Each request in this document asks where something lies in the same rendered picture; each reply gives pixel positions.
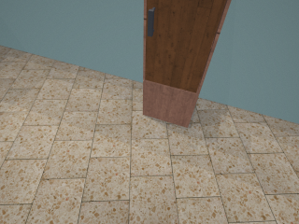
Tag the handle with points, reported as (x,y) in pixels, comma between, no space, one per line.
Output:
(151,21)

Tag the cupboard door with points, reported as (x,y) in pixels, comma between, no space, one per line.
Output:
(184,31)

